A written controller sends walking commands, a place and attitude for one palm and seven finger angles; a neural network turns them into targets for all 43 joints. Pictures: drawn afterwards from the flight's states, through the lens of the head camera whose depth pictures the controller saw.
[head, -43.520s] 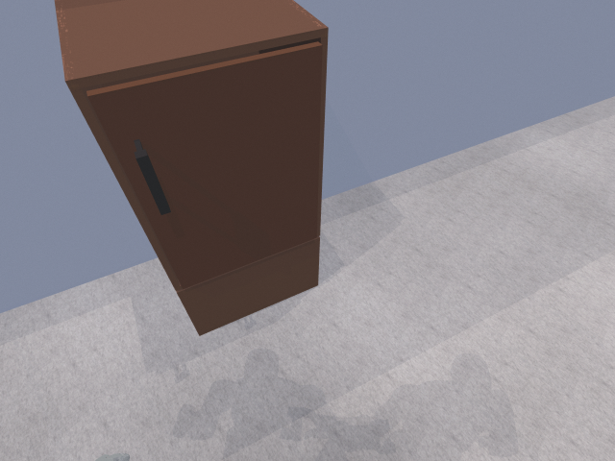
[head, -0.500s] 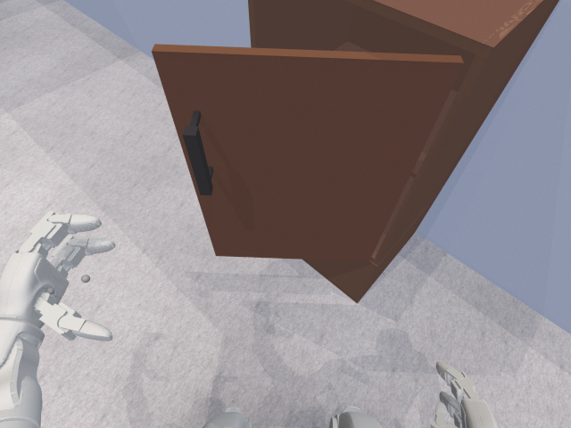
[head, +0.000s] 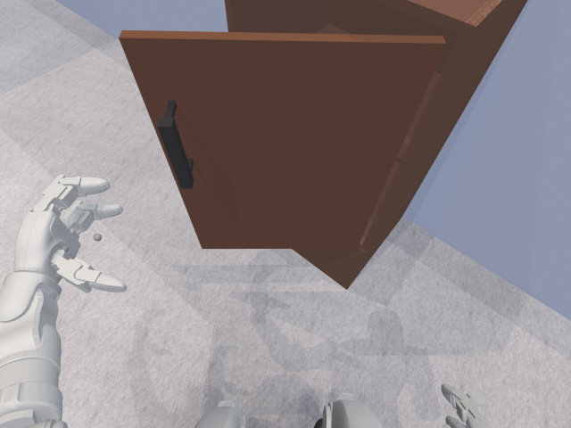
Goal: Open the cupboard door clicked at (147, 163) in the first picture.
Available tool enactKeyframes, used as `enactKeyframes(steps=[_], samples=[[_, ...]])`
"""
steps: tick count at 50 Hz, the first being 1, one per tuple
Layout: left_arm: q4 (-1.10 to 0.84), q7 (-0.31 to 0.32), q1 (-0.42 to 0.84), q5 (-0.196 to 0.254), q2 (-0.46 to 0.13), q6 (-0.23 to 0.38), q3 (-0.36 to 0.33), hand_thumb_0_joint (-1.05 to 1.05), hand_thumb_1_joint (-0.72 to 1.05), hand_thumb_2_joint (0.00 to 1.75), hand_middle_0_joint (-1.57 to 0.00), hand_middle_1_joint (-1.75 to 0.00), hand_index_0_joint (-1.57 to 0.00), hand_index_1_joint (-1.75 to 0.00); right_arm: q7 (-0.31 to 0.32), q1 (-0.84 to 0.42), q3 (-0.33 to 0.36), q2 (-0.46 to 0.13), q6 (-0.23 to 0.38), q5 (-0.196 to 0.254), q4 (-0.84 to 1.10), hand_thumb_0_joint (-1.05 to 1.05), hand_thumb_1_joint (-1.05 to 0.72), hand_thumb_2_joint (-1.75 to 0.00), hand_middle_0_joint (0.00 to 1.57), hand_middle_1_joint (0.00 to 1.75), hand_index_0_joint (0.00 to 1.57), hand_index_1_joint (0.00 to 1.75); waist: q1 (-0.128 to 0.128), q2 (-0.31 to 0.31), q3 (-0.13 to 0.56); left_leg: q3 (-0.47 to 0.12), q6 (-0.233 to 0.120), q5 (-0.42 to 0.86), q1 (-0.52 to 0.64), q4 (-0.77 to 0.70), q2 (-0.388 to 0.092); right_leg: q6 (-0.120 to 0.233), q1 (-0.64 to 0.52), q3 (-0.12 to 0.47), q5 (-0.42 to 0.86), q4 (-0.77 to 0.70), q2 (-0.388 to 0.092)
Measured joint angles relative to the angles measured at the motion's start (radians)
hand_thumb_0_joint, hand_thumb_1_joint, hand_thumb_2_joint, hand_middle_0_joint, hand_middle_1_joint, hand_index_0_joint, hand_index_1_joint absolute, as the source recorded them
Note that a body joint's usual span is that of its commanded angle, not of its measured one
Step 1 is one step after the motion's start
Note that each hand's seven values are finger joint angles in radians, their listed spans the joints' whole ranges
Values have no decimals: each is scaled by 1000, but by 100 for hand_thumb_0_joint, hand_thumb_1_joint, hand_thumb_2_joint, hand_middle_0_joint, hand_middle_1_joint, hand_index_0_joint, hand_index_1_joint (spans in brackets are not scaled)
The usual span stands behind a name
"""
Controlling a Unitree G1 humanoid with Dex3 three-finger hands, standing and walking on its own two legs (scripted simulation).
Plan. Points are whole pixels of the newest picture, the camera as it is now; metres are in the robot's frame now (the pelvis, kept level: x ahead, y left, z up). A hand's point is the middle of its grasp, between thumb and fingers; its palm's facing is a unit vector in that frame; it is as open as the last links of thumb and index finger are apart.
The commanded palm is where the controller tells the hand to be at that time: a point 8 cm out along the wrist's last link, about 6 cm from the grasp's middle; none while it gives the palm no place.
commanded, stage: move the hooked fingers beside the handle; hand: left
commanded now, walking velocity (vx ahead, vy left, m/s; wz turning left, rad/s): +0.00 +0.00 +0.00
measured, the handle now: (179, 147) +0.53 +0.18 +0.04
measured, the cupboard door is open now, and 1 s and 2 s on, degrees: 40 40 40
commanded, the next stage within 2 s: slide the fingers in behind the handle in 1.92 s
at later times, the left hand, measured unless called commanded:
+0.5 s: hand (109, 207) +0.41 +0.26 +0.05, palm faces +0.01 -1.00 -0.01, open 14.0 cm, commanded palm +0.39 +0.31 +0.05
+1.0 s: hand (129, 177) +0.46 +0.24 +0.05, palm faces +0.01 -1.00 -0.01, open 14.0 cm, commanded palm +0.44 +0.29 +0.04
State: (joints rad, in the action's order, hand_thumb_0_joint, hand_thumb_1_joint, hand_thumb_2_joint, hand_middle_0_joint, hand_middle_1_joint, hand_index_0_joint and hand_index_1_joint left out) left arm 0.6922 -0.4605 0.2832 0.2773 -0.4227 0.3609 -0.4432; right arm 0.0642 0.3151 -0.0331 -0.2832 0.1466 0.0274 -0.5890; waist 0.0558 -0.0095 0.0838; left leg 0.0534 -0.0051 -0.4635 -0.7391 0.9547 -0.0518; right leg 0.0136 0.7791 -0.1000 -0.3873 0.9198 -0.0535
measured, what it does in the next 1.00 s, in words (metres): stands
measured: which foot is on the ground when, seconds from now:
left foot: down 0.00-1.00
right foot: down 0.00-1.00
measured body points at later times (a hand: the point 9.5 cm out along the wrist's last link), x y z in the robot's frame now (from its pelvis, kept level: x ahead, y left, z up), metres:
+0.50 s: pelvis +0.00 +0.01 -0.01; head +0.10 +0.02 +0.43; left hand +0.40 +0.31 +0.05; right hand +0.08 -0.26 -0.11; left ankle +0.00 +0.11 -0.68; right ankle +0.03 -0.11 -0.68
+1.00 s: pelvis +0.00 +0.01 -0.02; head +0.12 +0.03 +0.42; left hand +0.45 +0.30 +0.05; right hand +0.03 -0.26 -0.12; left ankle +0.00 +0.11 -0.68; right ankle +0.03 -0.11 -0.68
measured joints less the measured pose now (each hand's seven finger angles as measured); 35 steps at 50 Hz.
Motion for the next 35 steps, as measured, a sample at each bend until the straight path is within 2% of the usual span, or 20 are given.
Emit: enactKeyframes(steps=[5,12,17,28,35], samples=[[56,2,46,-13,-13,20,-21,-1,-50,30,-30,-120,-30,-120,-2,9,3,-1,-21,-3,-15,1,-90,-90,20,30,21,30,8,4,-2,0,1,-5,-15,8,-4,1,15,1,-3,6,4],[118,-26,100,-14,-41,34,-45,-1,-50,30,-30,-120,-30,-120,-4,16,8,-2,-46,-5,-22,1,-90,-90,20,30,21,30,16,6,3,0,0,-11,-30,17,-9,1,28,2,-3,8,9],[153,-31,138,-19,-50,36,-39,-1,-50,30,-30,-120,-30,-120,-8,18,10,-4,-60,-5,-16,1,-90,-90,20,30,21,30,16,5,8,0,-3,-14,-45,25,-9,-2,41,2,-3,11,9],[258,6,279,-69,-60,48,-22,-1,-50,30,-30,-120,-30,-120,-17,2,2,3,-92,-12,-15,0,-90,-90,20,30,21,30,29,11,9,-3,-12,-25,-106,70,-7,-8,95,2,-7,43,4],[279,26,314,-84,-77,46,-29,-1,-50,30,-30,-120,-30,-120,-29,19,1,11,-120,-16,-8,0,-90,-90,20,30,21,30,44,6,14,4,-16,-30,-122,80,-11,-13,113,9,-3,46,9]])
